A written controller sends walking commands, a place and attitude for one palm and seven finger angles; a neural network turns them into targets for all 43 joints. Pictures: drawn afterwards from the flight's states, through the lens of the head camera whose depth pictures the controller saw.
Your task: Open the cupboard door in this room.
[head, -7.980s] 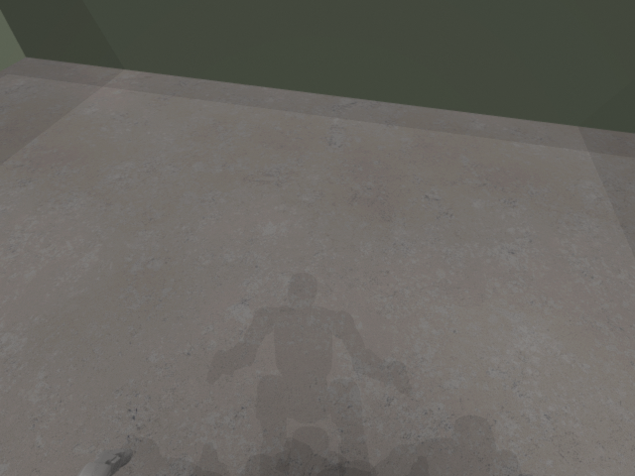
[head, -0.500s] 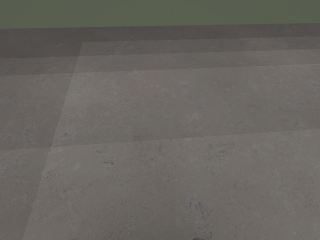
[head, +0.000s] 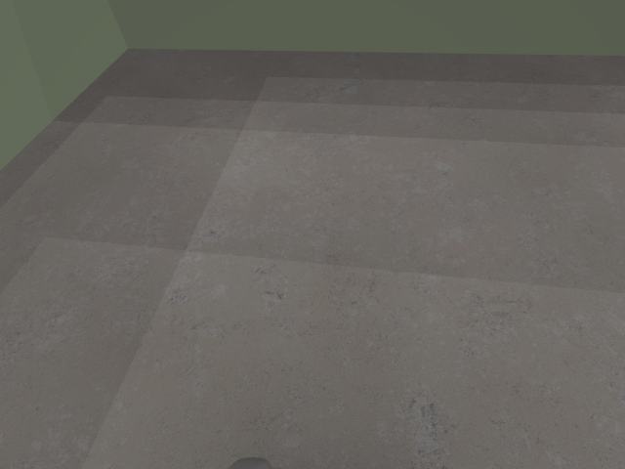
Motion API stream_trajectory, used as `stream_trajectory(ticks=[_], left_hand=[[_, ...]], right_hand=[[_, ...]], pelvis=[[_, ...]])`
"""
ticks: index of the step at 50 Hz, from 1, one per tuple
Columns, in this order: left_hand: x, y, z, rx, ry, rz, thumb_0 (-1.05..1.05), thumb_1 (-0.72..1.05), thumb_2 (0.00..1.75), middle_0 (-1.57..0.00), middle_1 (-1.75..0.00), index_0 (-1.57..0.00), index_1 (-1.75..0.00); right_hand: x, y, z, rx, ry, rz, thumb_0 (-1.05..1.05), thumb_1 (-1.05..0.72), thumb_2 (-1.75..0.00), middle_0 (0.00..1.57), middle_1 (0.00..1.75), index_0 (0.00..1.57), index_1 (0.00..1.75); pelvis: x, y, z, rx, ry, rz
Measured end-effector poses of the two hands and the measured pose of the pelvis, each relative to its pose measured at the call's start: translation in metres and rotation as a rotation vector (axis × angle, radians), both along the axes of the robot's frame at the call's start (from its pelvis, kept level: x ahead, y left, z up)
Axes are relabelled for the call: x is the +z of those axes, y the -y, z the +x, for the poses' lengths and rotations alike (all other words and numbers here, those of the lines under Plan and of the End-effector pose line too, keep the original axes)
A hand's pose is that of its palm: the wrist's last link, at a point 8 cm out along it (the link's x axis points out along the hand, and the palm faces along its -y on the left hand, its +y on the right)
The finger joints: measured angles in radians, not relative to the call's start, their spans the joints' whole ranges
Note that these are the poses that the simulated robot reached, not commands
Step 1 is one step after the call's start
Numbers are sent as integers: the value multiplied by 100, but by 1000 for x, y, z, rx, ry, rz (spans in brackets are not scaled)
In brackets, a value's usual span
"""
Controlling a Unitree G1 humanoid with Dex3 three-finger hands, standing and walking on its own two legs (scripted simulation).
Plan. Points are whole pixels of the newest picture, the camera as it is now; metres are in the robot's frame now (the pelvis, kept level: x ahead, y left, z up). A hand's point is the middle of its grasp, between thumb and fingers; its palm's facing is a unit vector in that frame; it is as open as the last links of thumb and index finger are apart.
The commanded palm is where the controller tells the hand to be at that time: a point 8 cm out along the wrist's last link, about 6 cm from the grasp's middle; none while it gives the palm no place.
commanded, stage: turn or walk to find it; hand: left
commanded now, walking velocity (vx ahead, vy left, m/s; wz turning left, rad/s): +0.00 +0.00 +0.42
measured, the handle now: out of the picture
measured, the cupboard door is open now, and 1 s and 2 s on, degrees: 0 0 0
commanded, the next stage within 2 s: stand and wait in 1.54 s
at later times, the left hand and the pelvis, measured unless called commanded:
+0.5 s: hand out of the picture -0.01 +0.26 -0.17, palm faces +0.25 -0.94 -0.25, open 7.4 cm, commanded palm none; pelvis -0.04 +0.04 +0.00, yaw +12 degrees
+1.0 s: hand out of the picture -0.08 +0.18 -0.16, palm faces +0.45 -0.85 -0.26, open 7.4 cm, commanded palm none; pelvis -0.05 -0.02 +0.00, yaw +27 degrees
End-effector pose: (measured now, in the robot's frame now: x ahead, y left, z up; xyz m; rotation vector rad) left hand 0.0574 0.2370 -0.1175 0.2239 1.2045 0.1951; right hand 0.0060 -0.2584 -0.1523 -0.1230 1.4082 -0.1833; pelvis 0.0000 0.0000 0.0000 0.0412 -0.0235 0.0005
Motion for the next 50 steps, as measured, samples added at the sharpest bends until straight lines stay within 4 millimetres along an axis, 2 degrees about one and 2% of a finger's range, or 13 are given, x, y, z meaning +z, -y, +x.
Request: stream_trajectory(ticks=[5,9,12,16,21,27,31,34,39,43,47,50], left_hand=[[-15,-22,-47,85,-65,-16,1,90,89,-20,-30,-20,-30],[-35,-47,-84,156,-111,-38,1,90,89,-20,-30,-20,-30],[-42,-61,-104,194,-153,-46,1,90,89,-20,-30,-20,-30],[-34,-71,-110,223,-146,-56,1,91,89,-20,-30,-20,-30],[-22,-74,-100,237,-75,-47,1,91,89,-20,-30,-20,-30],[-12,-64,-79,235,-2,-18,1,90,89,-20,-30,-20,-30],[-6,-47,-66,230,57,7,1,90,89,-20,-30,-20,-30],[-1,-30,-67,234,93,31,1,90,89,-20,-30,-20,-30],[9,-7,-93,295,79,32,1,90,89,-20,-30,-20,-30],[7,7,-118,348,44,16,1,90,89,-20,-30,-20,-30],[1,16,-145,413,14,-4,1,90,89,-20,-30,-20,-30],[-6,18,-169,460,-19,-20,1,91,89,-20,-30,-20,-30]], right_hand=[[6,-16,37,101,58,-25,1,-91,-90,19,30,20,29],[11,-40,72,185,161,-55,1,-91,-90,19,30,20,29],[20,-59,88,227,223,-61,1,-91,-90,20,30,20,30],[31,-77,93,266,248,-60,1,-90,-90,20,30,20,30],[31,-86,91,293,241,-35,1,-90,-90,20,30,20,30],[18,-75,73,293,196,-4,1,-90,-90,20,30,21,30],[2,-54,57,292,141,17,1,-90,-90,20,30,21,30],[-12,-36,50,294,102,31,1,-90,-90,20,30,21,30],[-9,-16,49,333,52,33,1,-90,-90,20,30,20,30],[-4,-7,51,369,32,22,1,-90,-90,20,30,20,30],[-1,-7,57,421,7,0,1,-90,-90,20,30,20,30],[3,-15,67,469,6,-14,1,-91,-90,20,30,20,30]], pelvis=[[-4,-13,-10,49,-10,-15],[-15,-31,-19,93,-13,-43],[-15,-39,-24,105,0,-36],[-6,-47,-28,138,3,-53],[0,-48,-33,175,1,-52],[-2,-35,-38,222,-5,-39],[-7,-17,-41,257,-13,-25],[-12,-3,-44,288,-9,-28],[-4,11,-46,345,-2,-2],[0,17,-48,390,1,-2],[0,18,-51,432,-3,-8],[-1,15,-54,463,-7,-14]])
